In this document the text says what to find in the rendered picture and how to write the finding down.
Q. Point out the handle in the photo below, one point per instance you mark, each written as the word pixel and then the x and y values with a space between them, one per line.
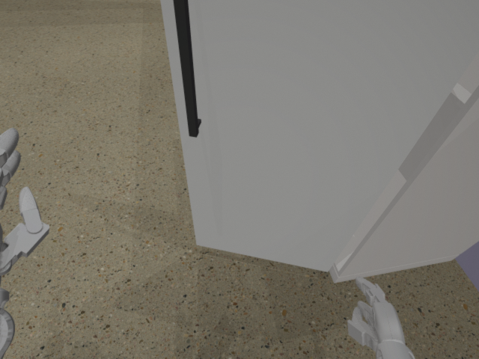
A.
pixel 181 9

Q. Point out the robot right forearm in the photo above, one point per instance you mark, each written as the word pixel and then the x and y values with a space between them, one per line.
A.
pixel 393 350

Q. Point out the robot right hand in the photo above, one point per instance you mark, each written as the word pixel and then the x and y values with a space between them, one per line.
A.
pixel 382 324

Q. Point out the robot left hand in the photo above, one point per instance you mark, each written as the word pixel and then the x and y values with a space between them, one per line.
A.
pixel 24 238

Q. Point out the robot left forearm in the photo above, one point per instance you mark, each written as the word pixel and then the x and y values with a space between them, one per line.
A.
pixel 7 325

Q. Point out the fridge door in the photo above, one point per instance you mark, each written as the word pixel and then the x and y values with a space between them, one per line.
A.
pixel 308 108

